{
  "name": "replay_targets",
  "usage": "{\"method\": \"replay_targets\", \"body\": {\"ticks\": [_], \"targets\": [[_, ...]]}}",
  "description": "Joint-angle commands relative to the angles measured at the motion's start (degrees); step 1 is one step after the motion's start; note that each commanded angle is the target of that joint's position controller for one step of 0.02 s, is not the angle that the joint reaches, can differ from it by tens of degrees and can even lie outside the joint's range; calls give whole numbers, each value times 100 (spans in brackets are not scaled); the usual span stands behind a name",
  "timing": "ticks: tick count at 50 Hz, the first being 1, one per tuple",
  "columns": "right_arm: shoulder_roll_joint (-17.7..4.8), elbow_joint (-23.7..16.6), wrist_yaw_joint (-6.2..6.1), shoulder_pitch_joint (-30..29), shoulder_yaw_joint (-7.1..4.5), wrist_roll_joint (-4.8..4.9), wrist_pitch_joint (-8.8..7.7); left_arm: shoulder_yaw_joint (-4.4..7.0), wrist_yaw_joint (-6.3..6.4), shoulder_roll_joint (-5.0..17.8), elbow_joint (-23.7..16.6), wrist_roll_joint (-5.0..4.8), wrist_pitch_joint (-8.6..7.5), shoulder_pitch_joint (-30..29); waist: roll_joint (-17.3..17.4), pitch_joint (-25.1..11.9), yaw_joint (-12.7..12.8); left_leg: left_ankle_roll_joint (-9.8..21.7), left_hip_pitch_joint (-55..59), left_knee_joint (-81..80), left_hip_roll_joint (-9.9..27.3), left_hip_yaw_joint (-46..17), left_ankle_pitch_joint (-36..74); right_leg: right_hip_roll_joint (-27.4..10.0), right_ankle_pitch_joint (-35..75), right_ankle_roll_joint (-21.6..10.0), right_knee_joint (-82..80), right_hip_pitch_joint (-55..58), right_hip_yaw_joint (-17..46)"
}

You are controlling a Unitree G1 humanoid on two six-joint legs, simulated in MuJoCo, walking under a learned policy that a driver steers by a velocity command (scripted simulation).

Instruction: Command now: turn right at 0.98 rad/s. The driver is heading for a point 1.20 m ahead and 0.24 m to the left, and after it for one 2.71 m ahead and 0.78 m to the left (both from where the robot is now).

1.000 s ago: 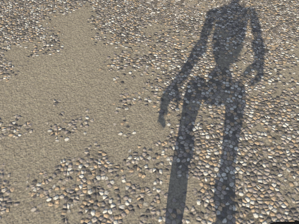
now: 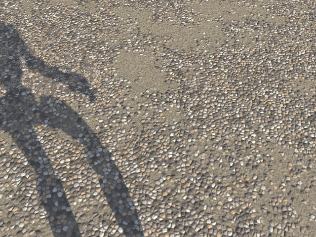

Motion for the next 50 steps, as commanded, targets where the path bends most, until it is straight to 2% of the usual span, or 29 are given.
{"method": "replay_targets", "body": {"ticks": [1, 5, 9, 10, 11, 12, 13, 14, 15, 17, 20, 21, 24, 27, 31, 33, 35, 36, 37, 38, 39, 40, 41, 42, 43, 44, 46, 48, 50], "targets": [[-1060, -269, -6, 128, -300, -6, -15, 20, -21, 251, -633, 16, -118, -411, 1103, -765, -272, 1237, 1428, -744, 1576, -903, 1463, -341, 25, 111, -443, -629, -229], [-1241, -212, 122, 20, -381, 63, -8, -42, -73, 100, -614, 78, -105, -423, 1141, -885, -218, 1186, 1028, -668, 1652, -353, 1726, -319, -59, -56, -1502, 393, -507], [-1290, -64, 248, 79, -385, 309, -62, -25, -113, 52, -496, 102, -51, -214, 1225, -977, -29, 1015, 1020, -150, 1744, -304, 2085, 2, 105, -434, -3163, 1384, -634], [-1220, 17, 276, 142, -350, 394, -69, -26, -123, -9, -306, 95, -56, 144, 1103, -1113, 131, 862, 654, -10, 1658, -234, 1120, 175, 455, -637, -3978, 2149, -770], [-877, 132, 340, 344, -214, 398, -110, -11, -112, 29, -68, 55, -76, 602, 777, -1251, 253, 598, -233, 237, 1422, -70, -441, 249, 397, -826, -4374, 3390, -681], [-278, 71, 477, 266, 32, 167, -170, 45, -64, 308, 148, 17, -120, 1341, -432, -1429, 492, 115, -1657, 1680, 902, 445, -2234, -909, -374, -1177, -4738, 4694, 892], [-395, -233, 492, -103, -17, 249, -239, 217, -51, 1119, 81, 125, -217, 1446, -1395, -1042, 687, -129, -3593, 3132, 300, 396, -2746, -2313, -2663, -2208, -5460, 4512, 2949], [-995, -367, 448, -652, -190, 424, -315, 197, -59, 974, 84, 206, -430, 1395, -827, -675, 971, -27, -3863, 3956, 537, -381, -2275, -2319, -3278, -2372, -5864, 3965, 3159], [-1053, -341, 457, -507, -245, 507, -343, 104, -31, 743, 166, 222, -600, 1065, -1016, -280, 686, 87, -4101, 4105, 564, -654, -1626, -2132, -3004, -2111, -5909, 3798, 2669], [-1078, -26, 450, 37, -311, 370, -372, -41, -2, 313, 158, 193, -799, 491, -901, -115, 309, 26, -3933, 4061, 568, -947, -553, -1696, -1858, -1590, -5917, 3555, 1502], [-834, 172, 442, 399, -300, 365, -323, -86, 23, 98, 254, 251, -992, 516, -593, -88, 144, -175, -3770, 4344, 480, -956, 541, -1474, -675, -1271, -6110, 3364, 335], [-675, 304, 651, 483, -251, -278, -113, -106, -46, 235, 418, 472, -896, 706, -84, -79, 73, -225, -3222, 4352, 270, -604, 475, -1247, -459, -1047, -6247, 2843, -193], [-629, 222, 841, 274, -258, -65, 46, -101, -61, 151, 554, 455, -908, 805, -346, 225, 98, -261, -3434, 4262, 322, -483, 903, -1239, -256, -1033, -6354, 2724, -703], [-618, 115, 893, -60, -222, -84, 33, -87, -11, 149, 785, 441, -964, 1039, -207, 438, 157, -103, -3901, 3870, 444, -411, 1042, -1452, -149, -1107, -6433, 3280, -946], [-524, -141, 993, -663, -95, -98, 16, -79, 54, 134, 1117, 449, -982, 1263, -116, 764, 307, 333, -3906, 2903, 616, 152, 673, -1526, 648, -1095, -6508, 4040, -1544], [-406, -316, 967, -853, -2, -56, 22, -93, 64, 151, 1295, 462, -932, 1358, -107, 788, 296, 648, -3598, 2401, 496, 543, 184, -1498, 2466, -1063, -6131, 4399, -1938], [-431, -332, 841, -490, 13, 34, 30, -81, 94, 380, 1374, 456, -860, 1300, -290, 257, -2, 1026, -2337, 2078, -87, 1081, -380, -1501, 6471, -1003, -5109, 4548, -2230], [-584, -194, 780, 165, -52, 76, 13, -45, 113, 580, 1384, 488, -773, 1258, -419, -206, -365, 1181, -1571, 2134, -417, 1178, -848, -1586, 7940, -1024, -4102, 4607, -2241], [-861, 29, 726, 1141, -175, 97, -42, 13, 96, 809, 1326, 470, -703, 1120, -488, -773, -832, 1331, -328, 2079, -691, 1083, -1206, -1652, 8375, -1080, -2748, 4181, -2159], [-1205, 429, 632, 2388, -367, 26, -117, 14, 59, 873, 1233, 425, -718, 944, -143, -1380, -1407, 1479, 1653, 1396, -800, 488, -1109, -1486, 7137, -959, -925, 2958, -2069], [-1923, 499, 522, 2204, -572, -43, -49, -220, -92, -64, 867, 374, -807, 1107, 1490, -1442, -775, 2164, 3393, 579, 779, -2480, -2896, -395, 1124, -546, 1303, 114, -1848], [-2122, 324, 538, 2143, -635, 82, -11, -237, -119, 62, 457, 357, -979, 234, 1146, -1923, -902, 2531, 3733, -737, 1406, -5194, -3342, 445, -403, -470, 2383, -1071, -528], [-2033, 383, 483, 2108, -606, 40, -5, -245, -129, 208, 177, 376, -1091, -494, 577, -1260, -956, 2252, 3477, -976, 1413, -4801, -2556, 34, 111, -573, 2329, -1722, 16], [-1826, 496, 417, 2118, -561, 52, -54, -310, -123, 115, 212, 349, -1173, -329, 226, -833, -670, 2093, 2722, -1021, 1362, -4301, -1814, -236, 339, -633, 1849, -1474, 23], [-1565, 491, 367, 1857, -486, 25, -119, -338, -112, 82, 306, 405, -1163, -174, -94, -468, -342, 1863, 1888, -1022, 1087, -3630, -1365, -474, 393, -631, 1287, -1101, 12], [-1349, 439, 326, 1549, -394, 35, -180, -356, -118, 53, 328, 505, -1061, 18, -39, -281, -38, 1802, 1201, -1031, 797, -3113, -1036, -563, 325, -547, 987, -710, 40], [-1121, 337, 334, 1356, -277, 110, -314, -381, -162, 18, 396, 621, -817, 190, 52, -128, 185, 1824, 477, -1213, 422, -2611, -872, -686, 153, -368, 499, -435, -25], [-1169, 320, 369, 1426, -265, 151, -422, -444, -208, -55, 151, 625, -699, -367, 153, 201, 130, 1807, -177, -1499, 180, -2308, -545, -710, 374, -226, -304, -435, -318], [-1193, 323, 376, 1552, -274, 118, -461, -509, -255, -119, -132, 530, -708, -1110, 290, 448, -75, 1690, -458, -1636, -6, -2209, 102, -567, 1220, -142, -1392, -324, -493]]}}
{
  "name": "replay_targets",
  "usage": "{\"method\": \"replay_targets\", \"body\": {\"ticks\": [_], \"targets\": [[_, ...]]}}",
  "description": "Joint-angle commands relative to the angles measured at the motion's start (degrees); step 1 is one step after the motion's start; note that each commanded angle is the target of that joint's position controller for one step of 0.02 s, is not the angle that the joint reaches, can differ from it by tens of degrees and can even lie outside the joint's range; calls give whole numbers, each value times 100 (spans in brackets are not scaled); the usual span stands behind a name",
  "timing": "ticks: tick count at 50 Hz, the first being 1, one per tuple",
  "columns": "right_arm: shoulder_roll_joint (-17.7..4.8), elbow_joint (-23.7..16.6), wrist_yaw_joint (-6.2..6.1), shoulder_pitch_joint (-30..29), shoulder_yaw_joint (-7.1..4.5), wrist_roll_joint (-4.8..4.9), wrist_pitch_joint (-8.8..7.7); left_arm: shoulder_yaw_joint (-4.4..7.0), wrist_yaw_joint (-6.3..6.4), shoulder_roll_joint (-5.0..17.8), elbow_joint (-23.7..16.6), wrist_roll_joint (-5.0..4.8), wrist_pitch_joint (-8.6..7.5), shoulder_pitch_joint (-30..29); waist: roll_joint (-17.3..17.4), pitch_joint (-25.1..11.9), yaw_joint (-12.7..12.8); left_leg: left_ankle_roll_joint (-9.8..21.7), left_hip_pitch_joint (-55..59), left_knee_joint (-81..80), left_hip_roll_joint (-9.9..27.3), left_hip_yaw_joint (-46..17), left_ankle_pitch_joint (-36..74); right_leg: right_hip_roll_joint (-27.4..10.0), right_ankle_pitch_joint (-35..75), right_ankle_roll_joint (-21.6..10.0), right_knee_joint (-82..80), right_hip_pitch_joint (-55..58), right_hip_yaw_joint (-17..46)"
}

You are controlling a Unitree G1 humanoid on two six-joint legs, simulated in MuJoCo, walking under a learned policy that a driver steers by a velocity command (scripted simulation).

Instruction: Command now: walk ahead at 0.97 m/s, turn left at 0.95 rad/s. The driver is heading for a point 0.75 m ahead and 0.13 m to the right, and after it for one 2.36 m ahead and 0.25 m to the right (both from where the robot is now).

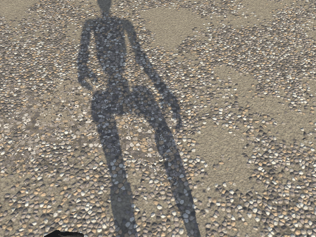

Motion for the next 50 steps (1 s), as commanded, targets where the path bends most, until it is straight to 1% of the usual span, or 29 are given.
{"method": "replay_targets", "body": {"ticks": [1, 4, 7, 9, 10, 11, 12, 13, 14, 15, 19, 22, 25, 27, 29, 30, 31, 32, 33, 35, 36, 37, 40, 42, 46, 47, 48, 49, 50], "targets": [[-877, -462, -8, -259, -213, 6, -189, 57, -66, 463, -551, -80, 13, -762, 177, 716, 22, 706, -1360, -1483, 1013, -1420, 1242, 350, 1067, 127, -1445, 426, -578], [-1038, -354, -12, -25, -274, 71, -219, 45, -77, 524, -666, -184, -48, -1090, 446, 388, -233, 451, -696, -1312, 1207, -1573, 2903, 669, 2001, -44, -2527, 1016, -588], [-1238, -291, -86, -166, -310, 81, -259, 163, 16, 840, -463, -187, -87, -459, 424, -206, 70, 114, 184, -546, 1336, -1545, 4805, 1013, 1786, -286, -3112, 2163, -545], [-1470, -255, -69, -516, -331, -85, -270, 412, 201, 1293, 48, -260, -98, 1484, 442, -1198, 1198, -105, 211, 1703, 1345, -1386, 5767, 1081, 884, -448, -2950, 3972, -677], [-1086, -236, -81, -691, -232, -192, -326, 544, 339, 1537, 379, -210, -92, 2720, 262, -1652, 1769, -160, -567, 3444, 1106, -1043, 4869, 618, -107, -532, -2691, 5179, -336], [33, -494, -43, 2, 34, 11, -362, 682, 341, 2144, 502, 54, -147, 2926, -1929, -2134, 1097, -412, -2461, 5890, 112, -670, -168, -1036, -2101, -1217, -3465, 6367, 2802], [-145, -505, 6, 242, 147, 12, -410, 666, 189, 1872, 500, -71, -121, 2321, -2208, -2172, 730, -326, -3233, 6183, 110, -676, -715, -1221, -2771, -1575, -4802, 6105, 5177], [-446, -451, 2, -310, 112, -78, -345, 598, 120, 1317, 389, -131, -126, 1518, -1094, -1146, 594, -294, -3465, 6118, 589, -578, -126, -961, -2733, -1685, -4776, 5244, 4325], [-556, -537, 51, -817, 127, -169, -322, 547, 73, 1006, 470, -189, -130, 1371, -229, -739, 587, -335, -3328, 5847, 802, -447, 147, -723, -2015, -1705, -4686, 4502, 3484], [-550, -693, 90, -1313, 140, -276, -306, 483, 53, 812, 659, -196, -132, 1508, 59, -435, 576, -352, -3199, 5413, 984, -330, 136, -380, -1335, -1545, -4702, 3974, 2816], [-197, -1172, 176, -1797, 365, -467, -201, 418, 80, 730, 1176, -303, -237, 2010, -314, 174, 180, -730, -3490, 4233, 1454, -124, -256, -7, -368, -1767, -5038, 3137, 2252], [-157, -1565, 297, -2638, 547, -322, -274, 544, 131, 1019, 1057, -279, -256, 1706, -267, 470, 165, -1010, -2538, 2196, 1526, 179, 777, 271, -34, -1681, -5611, 1992, 1613], [-249, -1514, 295, -2746, 531, -165, -272, 653, 6, 1303, 1061, -401, -282, 1794, -321, 313, 254, -1033, -958, 1413, 1184, 534, 1670, 222, 1008, -1526, -5823, 1616, 1445], [-450, -1416, 174, -2534, 420, -191, -283, 658, -10, 1314, 1157, -437, -265, 2005, -178, 72, 197, -957, -640, 987, 1084, 513, 1533, 206, 2166, -1333, -5074, 2327, 1341], [-721, -1010, -4, -1208, 226, -277, -328, 703, -19, 1454, 1199, -432, -241, 2047, 89, -817, -429, -815, 1007, 853, 999, 561, 883, 669, 3316, -1094, -2782, 2249, 945], [-1108, -945, -149, -239, 74, -397, -365, 649, -16, 1196, 1068, -466, -271, 1914, 378, -1366, -873, -636, 2044, 559, 2110, -549, -378, 1027, 2310, -908, -992, 1475, 676], [-1454, -931, -241, 135, 0, -566, -332, 453, 69, 253, 854, -554, -239, 2162, 1429, -1824, -577, -405, 2816, -113, 3856, -2867, -982, 1431, -1513, -790, 826, 211, 191], [-1419, -949, -232, -124, -45, -413, -271, 480, 142, 584, 724, -519, -139, 2318, 1584, -1931, -310, 13, 2509, -490, 4136, -4107, -3, 1303, -1298, -784, 1606, -314, 17], [-777, -978, -197, -595, 78, -325, -276, 524, 183, 736, 795, -402, -24, 1882, 793, -1085, -170, -8, 1869, -243, 3777, -2893, 1262, 901, -885, -754, 1613, -511, -60], [-193, -858, -121, -822, 213, -256, -330, 556, 105, 612, 827, -318, 131, 1492, 592, -426, 14, -205, 961, -54, 3151, -996, 3922, 690, -750, -593, 1218, -271, -176], [-152, -863, -140, -1241, 134, 49, -367, 603, 193, 558, 581, -681, 100, 1345, 1151, -263, 80, -327, 921, -193, 2647, -387, 4390, 450, -576, -492, 1215, -367, -31], [-167, -821, -185, -1364, 124, 62, -392, 571, 180, 492, 419, -761, 114, 1340, 1489, -341, 253, -223, 792, -248, 2814, -209, 4471, 370, -477, -401, 1032, -325, -41], [-266, -813, -300, -1992, 26, 86, -312, 447, 61, 233, -37, -628, 206, 618, 641, 201, 398, -244, -85, -748, 2752, 527, 4132, 367, -79, -211, -618, -130, -417], [-590, -823, -396, -2232, -81, 127, -261, 412, -110, 241, -19, -509, 159, 733, 589, -56, 462, -448, -419, -652, 2392, 1292, 4073, 616, 1362, -245, -2053, 1007, -759], [-1033, -770, -374, -2138, -233, 361, -266, 692, -251, 941, 50, -477, 308, 1389, 595, -696, 912, -679, -201, 807, 2383, 1537, 5526, 1257, 1557, -766, -2499, 2689, -1062], [-1020, -810, -328, -2165, -236, 398, -245, 837, -211, 1239, 123, -467, 341, 1881, 463, -949, 1203, -769, -406, 1736, 2316, 1524, 5163, 1358, 1720, -993, -2702, 3476, -984], [-745, -818, -260, -2032, -157, 326, -237, 949, -125, 1452, 209, -501, 359, 2201, -55, -945, 1340, -972, -1134, 2987, 2009, 1448, 3039, 1329, 2163, -1191, -3040, 4359, -692], [-49, -820, -158, -1570, 39, -48, -194, 943, 14, 1774, 70, -524, 355, 1762, -1668, -698, 768, -1251, -2266, 5006, 1172, 1467, -1892, 596, 4700, -1558, -3023, 4844, 523], [-323, -1005, -94, -601, 89, -16, -213, 899, -31, 2107, -536, -201, 190, 1194, -1842, -2092, 208, -1478, -3474, 6618, 506, 218, -2419, -893, 4691, -3105, -3372, 5987, 3656]]}}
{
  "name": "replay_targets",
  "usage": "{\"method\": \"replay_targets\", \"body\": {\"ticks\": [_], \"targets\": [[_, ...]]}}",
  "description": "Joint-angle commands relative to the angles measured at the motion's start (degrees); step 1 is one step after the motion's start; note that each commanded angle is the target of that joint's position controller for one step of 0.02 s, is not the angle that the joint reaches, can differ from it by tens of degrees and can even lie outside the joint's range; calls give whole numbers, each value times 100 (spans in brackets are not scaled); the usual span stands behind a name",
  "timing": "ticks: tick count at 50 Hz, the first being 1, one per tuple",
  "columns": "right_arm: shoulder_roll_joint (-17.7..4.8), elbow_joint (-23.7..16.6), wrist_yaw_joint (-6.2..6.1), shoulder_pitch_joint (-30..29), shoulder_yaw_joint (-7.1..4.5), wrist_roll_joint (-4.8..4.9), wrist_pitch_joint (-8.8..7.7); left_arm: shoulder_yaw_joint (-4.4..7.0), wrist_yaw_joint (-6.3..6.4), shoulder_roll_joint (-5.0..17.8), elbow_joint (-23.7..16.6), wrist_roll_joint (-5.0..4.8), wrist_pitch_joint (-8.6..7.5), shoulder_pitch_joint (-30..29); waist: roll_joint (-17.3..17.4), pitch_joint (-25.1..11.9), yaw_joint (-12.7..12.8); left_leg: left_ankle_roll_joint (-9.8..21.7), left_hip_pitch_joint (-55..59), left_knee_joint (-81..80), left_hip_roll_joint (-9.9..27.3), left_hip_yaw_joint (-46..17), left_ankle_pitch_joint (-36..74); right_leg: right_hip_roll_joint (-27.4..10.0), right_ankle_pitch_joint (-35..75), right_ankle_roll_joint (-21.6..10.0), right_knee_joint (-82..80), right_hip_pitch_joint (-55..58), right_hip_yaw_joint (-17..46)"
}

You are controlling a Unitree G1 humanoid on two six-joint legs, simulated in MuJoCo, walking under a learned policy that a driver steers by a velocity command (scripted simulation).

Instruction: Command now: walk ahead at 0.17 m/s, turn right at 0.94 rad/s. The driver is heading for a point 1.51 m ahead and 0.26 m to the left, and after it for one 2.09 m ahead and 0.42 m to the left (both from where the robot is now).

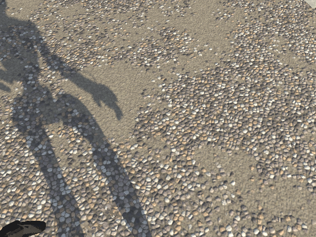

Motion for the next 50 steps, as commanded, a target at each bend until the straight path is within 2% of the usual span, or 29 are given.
{"method": "replay_targets", "body": {"ticks": [1, 2, 3, 4, 5, 9, 11, 14, 15, 18, 19, 20, 21, 22, 23, 24, 26, 28, 29, 33, 36, 37, 38, 39, 40, 41, 43, 46, 50], "targets": [[-922, -820, 178, 194, 0, -104, -166, 333, 15, 1200, -604, 139, -68, 932, -759, -3005, 656, -92, -3390, 3218, -619, -1791, -203, -2265, 2029, -1909, -1511, 4991, 4662], [-1015, -955, 153, -282, -26, -61, -161, 283, 16, 1045, -658, 10, -89, 629, -334, -2202, 548, -5, -3464, 2693, -496, -1821, 275, -1953, 1179, -1589, -1694, 4218, 4239], [-889, -912, 71, -429, -17, -152, -128, 232, 59, 845, -662, -90, -84, 425, 244, -1743, 354, -25, -3349, 2260, -321, -1829, 518, -1660, 927, -1282, -1723, 3507, 3901], [-873, -904, 27, -431, -20, -195, -84, 197, 115, 758, -690, -98, -63, 300, 248, -1515, 225, -49, -3093, 1872, -275, -1866, 607, -1515, 1457, -1193, -1672, 2911, 3602], [-887, -829, 36, -354, -37, -185, -21, 176, 172, 699, -713, -33, -25, 183, 209, -1419, 116, -79, -2720, 1564, -199, -1816, 620, -1408, 2008, -1098, -1640, 2429, 3201], [-355, -689, 12, -303, 89, -187, 55, 136, 391, 611, -537, 30, 104, 343, 130, -1679, 184, -344, -2123, 301, -260, -1425, 1154, -1087, 3641, -846, -1227, 1757, 2363], [-256, -582, 16, -157, 135, -129, 137, 49, 464, 438, -516, 67, 197, 197, -49, -1914, 190, -399, -1823, -34, -146, -1289, 1757, -1046, 3202, -667, -1144, 1627, 2023], [-95, -606, 43, -309, 196, -117, 211, -197, 401, -97, -331, 187, 194, 126, -390, -1741, 287, -310, -1104, -647, 52, -1247, 2310, -1032, 1427, -472, -1362, 1123, 1792], [-89, -621, 66, -373, 199, -106, 216, -244, 343, -189, -237, 236, 162, 149, -527, -1556, 341, -242, -928, -905, 63, -1239, 2341, -1078, 825, -446, -1424, 1020, 1759], [-454, -837, 115, -607, 68, -51, 156, -136, 283, 192, -97, 219, 114, 122, -752, -946, 365, 78, -964, -1836, -121, -965, 2172, -1239, 333, -400, -1235, 1177, 1842], [-543, -898, 143, -613, 34, -71, 135, -111, 308, 231, -25, 167, 113, 272, -675, -863, 364, 216, -1006, -2302, -133, -1027, 2469, -1183, 240, -253, -1075, 1390, 1839], [-754, -987, 163, -643, -17, -114, 125, -94, 353, 195, 19, 142, 102, 477, -303, -811, 456, 410, -1023, -2658, 106, -1492, 3699, -931, -102, 27, -674, 1511, 1665], [-1143, -1045, 157, -670, -131, -154, 138, -76, 406, 113, -14, 201, 101, 801, 656, -831, 778, 790, -987, -2877, 577, -2404, 4422, -274, -878, 384, 36, 1355, 1050], [-1194, -998, 149, -385, -207, -98, 180, -50, 453, 129, -112, 228, 110, 417, 1307, -676, 514, 1442, -907, -3396, 1124, -3423, 4178, 265, -1531, 799, 876, 802, 338], [-1072, -905, 130, 162, -197, -181, 189, -40, 483, 96, -286, 151, 116, -109, 1602, -737, 100, 1923, -481, -3799, 1484, -4419, 4080, 429, -2617, 919, 1685, 108, 555], [-991, -872, 102, 377, -200, -225, 165, -18, 488, 70, -320, 90, 142, -256, 1336, -946, -30, 1969, -124, -3825, 1485, -4557, 3887, 338, -3030, 966, 2642, -229, 941], [-921, -1004, 18, -44, -243, -80, 188, -18, 454, -61, -227, 57, 200, -112, 837, -1071, 219, 1559, -28, -3549, 1054, -3905, 3772, 112, -2504, 1039, 2925, -361, 1156], [-757, -1094, -61, -274, -252, 39, 346, -53, 441, -250, -231, 40, 163, -284, 752, -1173, 257, 1208, -27, -3508, 579, -3502, 3472, 106, -2059, 1110, 1934, -114, 967], [-742, -1108, -89, -221, -279, 30, 432, -72, 414, -343, -231, 14, 127, -363, 851, -1230, 211, 1166, 13, -3493, 456, -3508, 3378, 188, -1953, 1152, 1495, 38, 883], [-843, -1203, -127, -118, -407, -3, 570, -39, 307, -268, -48, -85, 13, -170, 1235, -1422, 155, 1183, -92, -3595, 353, -3946, 2758, 317, -1711, 1109, 22, 922, 942], [-869, -1288, -102, -317, -445, 119, 583, 82, 285, -39, 201, -97, -44, 377, 1309, -1355, 405, 1016, -535, -3613, 164, -4205, 2074, 200, -957, 931, -1420, 1867, 927], [-739, -1298, -103, -269, -407, 146, 580, 155, 309, 133, 304, -81, -38, 576, 1127, -1398, 430, 786, -1044, -3389, -83, -4015, 1428, -210, -581, 778, -1866, 2575, 1063], [-450, -1307, -89, -17, -334, 117, 597, 228, 337, 517, 251, 49, -3, 499, 13, -1438, 217, 488, -2020, -2306, -646, -3248, 270, -1370, -773, 266, -2060, 3233, 2176], [-594, -1398, -56, 48, -396, 106, 525, 246, 303, 689, 144, 343, -10, 171, -1339, -1124, 70, 221, -2838, -881, -1128, -2318, -161, -2416, -71, -422, -2256, 2724, 3395], [-1035, -1307, -25, 95, -527, 18, 479, 173, 324, 397, -6, 390, -65, -220, -981, -877, -32, 23, -2944, 148, -630, -2183, 128, -2601, 402, -596, -2227, 2446, 3109], [-1148, -1166, -7, 175, -574, 9, 503, 92, 387, 92, -76, 302, -77, -490, -591, -821, -102, -45, -2854, 556, -530, -2009, 522, -2229, 468, -401, -2086, 2311, 2428], [-823, -1053, 7, 310, -491, -11, 593, 25, 499, -61, -78, 121, -51, -550, -472, -728, -39, -197, -3114, 1273, -402, -1818, 1091, -1788, 649, -210, -1894, 2463, 1638], [-530, -1356, 91, -236, -323, 83, 584, 29, 580, 71, 25, 166, 27, -48, -604, -609, 338, -415, -3518, 1099, -57, -1245, 1413, -1730, 1363, -405, -1918, 2791, 985], [-352, -1632, 199, -599, -195, 42, 565, 140, 541, 395, 143, 170, 124, 332, -668, -819, 602, -505, -3370, 245, 240, -995, 1321, -2040, 1877, -560, -1850, 3325, 641]]}}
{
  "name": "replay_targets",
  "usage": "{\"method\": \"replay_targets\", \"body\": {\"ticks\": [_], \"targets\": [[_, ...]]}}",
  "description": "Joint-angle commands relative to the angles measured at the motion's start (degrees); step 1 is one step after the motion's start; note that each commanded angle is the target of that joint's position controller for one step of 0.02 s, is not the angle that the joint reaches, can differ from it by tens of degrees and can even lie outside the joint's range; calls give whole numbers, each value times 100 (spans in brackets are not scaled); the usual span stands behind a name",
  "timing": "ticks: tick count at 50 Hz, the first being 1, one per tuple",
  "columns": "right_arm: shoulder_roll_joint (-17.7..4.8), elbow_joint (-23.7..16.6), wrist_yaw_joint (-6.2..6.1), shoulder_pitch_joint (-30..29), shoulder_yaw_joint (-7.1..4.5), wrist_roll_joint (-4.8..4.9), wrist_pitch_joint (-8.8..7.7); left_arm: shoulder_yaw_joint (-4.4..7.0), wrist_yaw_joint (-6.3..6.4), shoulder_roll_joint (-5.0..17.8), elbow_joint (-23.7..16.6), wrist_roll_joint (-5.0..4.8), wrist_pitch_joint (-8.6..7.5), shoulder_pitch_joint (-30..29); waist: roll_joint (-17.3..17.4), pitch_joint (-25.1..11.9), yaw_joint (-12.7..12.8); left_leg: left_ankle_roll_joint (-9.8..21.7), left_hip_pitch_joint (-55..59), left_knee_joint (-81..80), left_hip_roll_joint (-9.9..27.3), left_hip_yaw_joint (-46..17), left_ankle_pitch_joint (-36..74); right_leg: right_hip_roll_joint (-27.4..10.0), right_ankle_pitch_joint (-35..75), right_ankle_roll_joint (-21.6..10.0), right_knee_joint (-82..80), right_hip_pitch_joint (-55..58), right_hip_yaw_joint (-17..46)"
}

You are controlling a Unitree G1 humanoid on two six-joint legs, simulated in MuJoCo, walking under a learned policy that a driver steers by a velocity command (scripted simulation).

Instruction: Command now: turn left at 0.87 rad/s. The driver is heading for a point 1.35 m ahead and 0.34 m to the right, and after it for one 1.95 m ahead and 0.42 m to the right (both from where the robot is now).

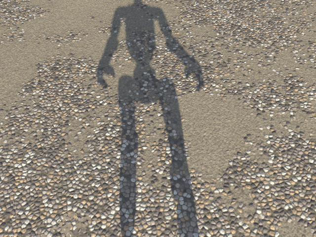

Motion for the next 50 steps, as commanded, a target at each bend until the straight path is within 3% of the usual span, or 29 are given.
{"method": "replay_targets", "body": {"ticks": [1, 5, 7, 8, 9, 10, 11, 12, 13, 14, 15, 18, 20, 25, 28, 31, 32, 33, 34, 35, 36, 37, 39, 41, 43, 44, 46, 48, 50], "targets": [[-162, -752, 84, -635, 68, -43, -116, 329, -24, 1159, -261, -23, -1, 149, -978, -473, 323, -27, -548, -610, 202, 232, -102, -1631, 2804, -1151, -438, 1139, 824], [-176, -736, 98, -538, 74, -77, -64, 393, -198, 1343, -184, -189, -27, 35, -1106, -595, 174, 226, 573, -1743, -95, 572, -229, -1678, 3097, -1064, -202, 767, 492], [-101, -687, 92, -431, 84, -92, -46, 351, -255, 1309, -64, -339, -80, 46, -1134, -660, 23, 483, 1252, -2855, -275, 505, 70, -1636, 2994, -929, 143, 693, 589], [-84, -541, 79, -123, 79, -119, -61, 266, -270, 1140, 2, -399, -104, -22, -1024, -750, -190, 693, 2059, -3894, -360, 494, 885, -1493, 2797, -723, 464, 394, 503], [-216, -443, 30, 91, 80, -182, -87, 92, -318, 735, 164, -324, -175, 258, -570, -979, -234, 829, 3247, -4430, -100, 129, 2118, -1224, 2188, -304, 799, -243, 303], [-493, -457, -67, 469, 99, -317, -122, -168, -393, 167, 42, 41, -245, 312, 664, -1633, -184, 1180, 4755, -3970, 1359, -1329, 4966, -815, -619, 239, 1748, -1357, 55], [-344, -407, -78, 28, 187, -461, -205, -135, -409, 252, 135, -48, -202, 557, 1179, -1774, -27, 2243, 3961, -3735, 2138, -1530, 5071, -655, -2461, 550, 2292, -1536, 464], [-127, -460, -18, -159, 213, -451, -290, 28, -359, 897, 156, -199, -128, 300, 648, -1532, -273, 2387, 3509, -3868, 1801, -1143, 4449, -639, -2522, 690, 2802, -1452, 747], [-354, -340, -24, -315, 137, -413, -327, 136, -325, 1106, 95, -307, -79, 200, 811, -1086, -203, 2219, 3351, -3926, 1527, -798, 4015, -512, -2371, 723, 3329, -1873, 672], [-620, -309, -63, -415, 33, -358, -329, 211, -234, 1198, 231, -326, -6, 323, 729, -912, -201, 2088, 3210, -4046, 1426, -610, 3499, -456, -2138, 738, 3776, -2125, 690], [-611, -280, -96, -563, 25, -281, -339, 267, -160, 1260, 273, -293, 91, 464, 757, -696, -136, 2046, 2862, -4151, 1456, -424, 3441, -426, -1859, 794, 4145, -2156, 768], [-125, -269, -209, -913, 155, -344, -340, 290, -35, 996, 309, -331, 278, 799, 695, -518, 67, 1978, 2376, -4439, 1390, 225, 2771, -370, -1190, 927, 4811, -2158, 641], [17, -190, -264, -929, 178, -361, -339, 261, -15, 830, 111, -296, 328, 587, 606, -405, 10, 1949, 2454, -4550, 1421, 405, 2170, -501, -839, 964, 4439, -2343, 598], [-301, -29, -256, -887, 20, -307, -325, 142, -260, 547, -398, -214, 316, 279, 455, -539, -102, 2021, 2738, -4477, 1751, 693, 2213, -725, -796, 756, 3050, -1934, 373], [-496, 19, -132, -926, -79, -188, -356, 208, -363, 685, -569, -237, 395, 376, 481, -582, -21, 1909, 2764, -4275, 1930, 847, 2554, -659, -888, 513, 2533, -1564, 156], [-539, 88, -33, -1021, -133, -44, -357, 292, -403, 718, -657, -268, 487, 578, 396, -633, 183, 1493, 2720, -3674, 1906, 1162, 2454, -466, -515, 185, 1568, -955, -98], [-438, 207, -4, -862, -130, 2, -337, 358, -358, 801, -613, -252, 477, 796, 166, -660, 288, 1192, 2460, -3132, 1675, 1409, 2094, -288, 40, -5, 984, -434, -76], [-201, 293, 37, -640, -98, -40, -331, 535, -247, 1183, -400, -288, 430, 1467, -697, -832, 441, 837, 1655, -1932, 1135, 1752, 605, -314, 675, -413, 446, 581, 508], [148, -199, 20, -1178, 33, -258, -394, 765, -177, 2098, -355, -374, 308, 2055, -2386, -675, 526, 308, -832, 164, 51, 1810, -2099, -1616, -188, -1530, -98, 1677, 3342], [13, -360, 41, -1644, 25, -196, -523, 634, -314, 1875, -466, -265, -4, 2147, -1641, -984, 806, 438, -1744, 991, -274, 110, -2090, -2154, -2708, -2105, -1018, 1649, 5035], [-243, -415, 114, -1900, -43, 17, -664, 508, -350, 1562, -424, -265, -198, 1913, -1207, -437, 731, 696, -2157, 933, -57, -215, -1488, -2171, -3962, -1895, -1421, 1463, 4805], [-366, -348, 140, -1783, -93, 51, -793, 440, -331, 1445, -470, -301, -281, 1554, -1032, -150, 451, 851, -2070, 656, 11, -243, -950, -2030, -3802, -1632, -1433, 1150, 4540], [-471, -123, 136, -1430, -153, -155, -955, 313, -220, 1222, -612, -308, -271, 1045, -928, -107, 89, 810, -1543, -56, 88, -275, 100, -1547, -2857, -1283, -1323, 758, 3677], [-352, 20, 175, -1365, -132, -176, -1029, 275, -136, 1191, -654, -226, -302, 1133, -775, -216, 83, 641, -1146, -572, -104, -131, 900, -1237, -2089, -1166, -1319, 681, 3208], [-188, 55, 172, -1442, -68, -173, -1040, 268, -78, 1231, -591, -234, -339, 1382, -742, -164, 113, 465, -963, -1157, -257, -108, 1348, -1081, -1601, -1151, -1302, 553, 2994], [96, 336, 318, -961, 134, -736, -618, 368, -265, 1544, -309, 18, -235, 1520, -1077, -189, 156, 317, -719, -995, -232, 247, 1312, -618, -1541, -969, -1281, 294, 2612], [-29, 215, 353, -1140, 122, -581, -375, 307, -415, 1324, -271, -51, -191, 1675, -1104, 23, 256, 105, -607, -1137, -232, 323, 1217, -545, -1572, -1033, -1323, -106, 2741], [-143, 77, 350, -1504, 139, -445, -366, 289, -451, 1281, -248, -68, -192, 1757, -1180, 170, 383, -31, -595, -1570, -213, 261, 1223, -565, -1539, -1101, -1327, -139, 2949], [-182, -18, 344, -1797, 175, -412, -447, 317, -403, 1382, -210, -53, -216, 1805, -1209, 220, 521, -34, -546, -2141, -214, 254, 1210, -619, -1431, -1136, -1254, 85, 3050]]}}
